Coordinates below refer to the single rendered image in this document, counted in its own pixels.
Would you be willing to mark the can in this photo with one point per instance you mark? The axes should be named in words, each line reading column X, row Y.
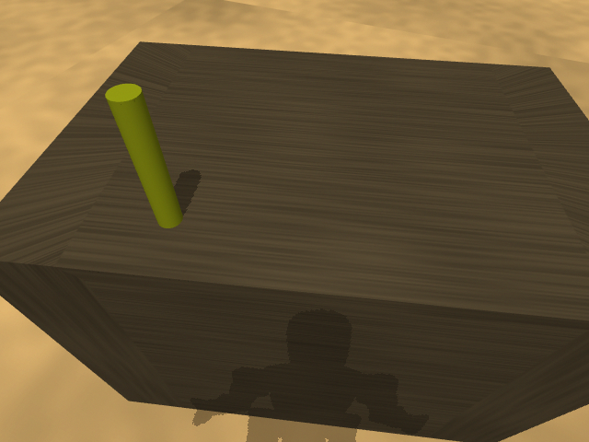
column 131, row 114

